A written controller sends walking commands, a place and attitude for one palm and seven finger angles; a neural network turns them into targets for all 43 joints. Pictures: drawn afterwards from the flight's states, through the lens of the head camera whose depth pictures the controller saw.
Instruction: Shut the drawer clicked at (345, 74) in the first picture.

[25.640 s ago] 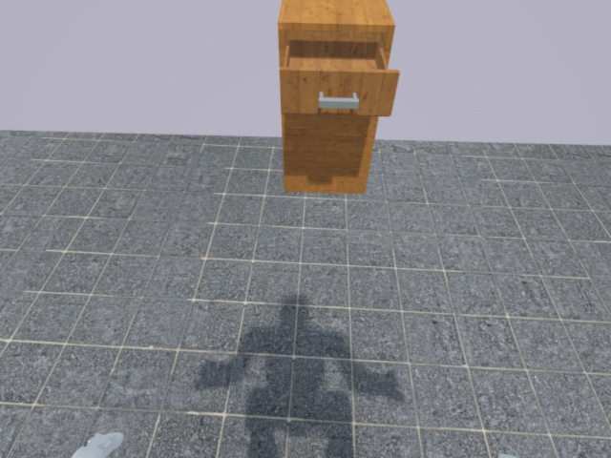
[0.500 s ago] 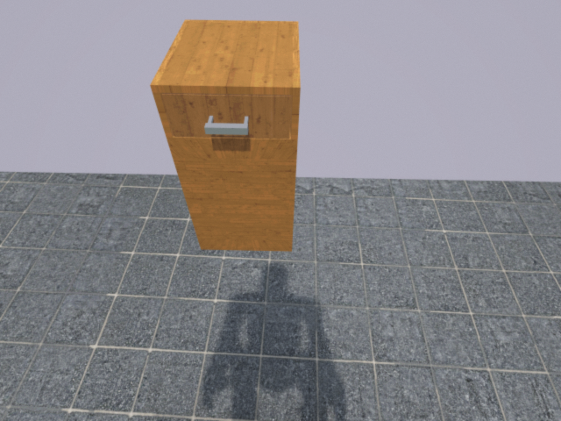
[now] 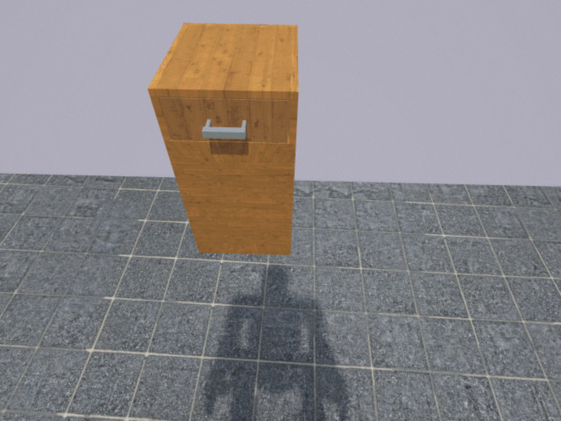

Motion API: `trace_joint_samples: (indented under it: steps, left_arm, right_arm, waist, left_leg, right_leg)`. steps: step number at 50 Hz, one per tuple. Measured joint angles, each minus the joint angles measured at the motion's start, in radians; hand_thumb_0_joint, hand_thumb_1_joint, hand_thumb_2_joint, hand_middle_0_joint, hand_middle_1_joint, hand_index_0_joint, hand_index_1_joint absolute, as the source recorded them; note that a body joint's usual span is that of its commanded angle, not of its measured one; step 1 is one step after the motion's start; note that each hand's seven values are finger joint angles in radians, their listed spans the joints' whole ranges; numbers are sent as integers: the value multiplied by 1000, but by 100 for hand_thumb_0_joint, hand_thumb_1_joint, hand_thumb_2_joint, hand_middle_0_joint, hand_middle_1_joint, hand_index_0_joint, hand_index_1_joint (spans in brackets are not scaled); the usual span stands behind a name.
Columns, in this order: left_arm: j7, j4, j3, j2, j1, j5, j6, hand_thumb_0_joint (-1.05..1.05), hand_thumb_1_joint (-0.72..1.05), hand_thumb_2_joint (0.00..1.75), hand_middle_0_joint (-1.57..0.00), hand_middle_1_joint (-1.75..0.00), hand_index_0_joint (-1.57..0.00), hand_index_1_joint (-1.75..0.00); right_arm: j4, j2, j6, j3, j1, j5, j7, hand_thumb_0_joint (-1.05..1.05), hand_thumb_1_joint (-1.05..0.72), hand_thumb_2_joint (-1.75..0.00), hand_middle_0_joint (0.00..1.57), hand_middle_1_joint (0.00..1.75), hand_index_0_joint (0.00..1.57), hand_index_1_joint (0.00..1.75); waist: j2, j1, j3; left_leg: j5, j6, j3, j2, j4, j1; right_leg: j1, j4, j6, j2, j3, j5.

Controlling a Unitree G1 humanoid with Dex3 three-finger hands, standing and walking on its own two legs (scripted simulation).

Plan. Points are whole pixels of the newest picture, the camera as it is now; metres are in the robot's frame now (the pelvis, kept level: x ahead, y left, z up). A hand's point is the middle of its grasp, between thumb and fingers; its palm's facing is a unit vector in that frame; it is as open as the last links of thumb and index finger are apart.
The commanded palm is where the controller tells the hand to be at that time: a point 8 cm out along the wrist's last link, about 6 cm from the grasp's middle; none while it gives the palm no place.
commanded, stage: look to check the result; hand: left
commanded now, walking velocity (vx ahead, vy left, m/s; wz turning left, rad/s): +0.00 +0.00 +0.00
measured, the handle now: (225, 128) +0.85 +0.20 -0.09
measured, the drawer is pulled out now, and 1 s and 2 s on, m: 0.00 0.00 0.00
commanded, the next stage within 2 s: stand and wait in 0.08 s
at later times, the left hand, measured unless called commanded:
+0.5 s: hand out of the picture +0.00 +0.16 -0.17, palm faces +0.04 -0.98 -0.20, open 7.4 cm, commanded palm none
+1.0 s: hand out of the picture +0.01 +0.16 -0.17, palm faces +0.03 -0.98 -0.21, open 7.4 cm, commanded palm none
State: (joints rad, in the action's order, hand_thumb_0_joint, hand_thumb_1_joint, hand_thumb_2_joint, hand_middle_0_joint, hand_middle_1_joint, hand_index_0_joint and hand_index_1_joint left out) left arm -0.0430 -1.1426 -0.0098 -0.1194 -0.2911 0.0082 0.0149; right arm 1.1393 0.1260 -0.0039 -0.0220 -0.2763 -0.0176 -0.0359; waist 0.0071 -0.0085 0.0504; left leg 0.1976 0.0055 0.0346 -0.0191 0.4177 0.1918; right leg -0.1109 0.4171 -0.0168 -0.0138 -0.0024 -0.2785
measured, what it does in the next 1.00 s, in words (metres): stands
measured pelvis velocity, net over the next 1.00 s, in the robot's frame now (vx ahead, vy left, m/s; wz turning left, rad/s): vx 0.01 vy -0.01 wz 0.00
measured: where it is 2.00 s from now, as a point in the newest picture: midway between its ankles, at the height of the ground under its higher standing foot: outside the picture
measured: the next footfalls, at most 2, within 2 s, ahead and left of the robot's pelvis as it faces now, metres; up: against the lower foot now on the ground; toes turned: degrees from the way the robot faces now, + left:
none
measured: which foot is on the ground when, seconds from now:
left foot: down 0.00-1.00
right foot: down 0.00-1.00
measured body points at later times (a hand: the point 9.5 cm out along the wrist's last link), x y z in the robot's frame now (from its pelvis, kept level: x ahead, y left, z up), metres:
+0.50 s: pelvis +0.01 -0.01 +0.00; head +0.02 -0.02 +0.45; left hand +0.00 +0.21 -0.16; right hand -0.01 -0.22 -0.17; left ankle +0.02 +0.12 -0.74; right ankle -0.03 -0.11 -0.74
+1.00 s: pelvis +0.01 -0.01 +0.00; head +0.03 -0.02 +0.45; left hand +0.01 +0.22 -0.16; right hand +0.01 -0.23 -0.16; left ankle +0.02 +0.12 -0.74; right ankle -0.03 -0.11 -0.74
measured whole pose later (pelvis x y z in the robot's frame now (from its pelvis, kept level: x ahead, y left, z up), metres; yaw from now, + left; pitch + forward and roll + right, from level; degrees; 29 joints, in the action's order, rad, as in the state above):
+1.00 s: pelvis +0.01 -0.01 +0.00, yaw +0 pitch -1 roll +0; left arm -0.04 -1.14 -0.01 -0.15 -0.26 0.01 0.02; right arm 1.15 0.15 0.00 -0.02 -0.25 -0.02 -0.03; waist 0.01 -0.01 0.06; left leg 0.20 0.02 0.03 -0.03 0.39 0.17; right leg -0.09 0.39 -0.03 -0.03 0.00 -0.28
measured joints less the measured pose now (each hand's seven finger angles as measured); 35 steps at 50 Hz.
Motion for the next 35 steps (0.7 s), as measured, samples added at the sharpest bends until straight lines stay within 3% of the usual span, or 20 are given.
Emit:
trace_joint_samples:
  steps: [35]
  left_arm:
    - [3,6,-3,-19,18,-1,3,1,90,90,-20,-30,-20,-30]
  right_arm:
    - [6,17,1,1,15,-1,0,1,-91,-90,20,30,20,30]
  waist:
    - [0,-3,7]
  left_leg:
    - [1,17,-7,-15,-16,-16]
  right_leg:
    - [20,-23,-16,-16,6,1]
